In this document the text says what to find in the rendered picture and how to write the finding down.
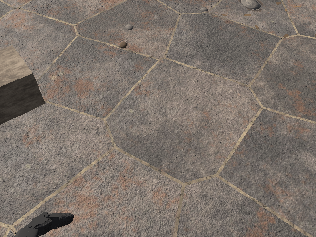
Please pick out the left robot hand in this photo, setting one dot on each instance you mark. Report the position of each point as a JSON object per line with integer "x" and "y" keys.
{"x": 44, "y": 223}

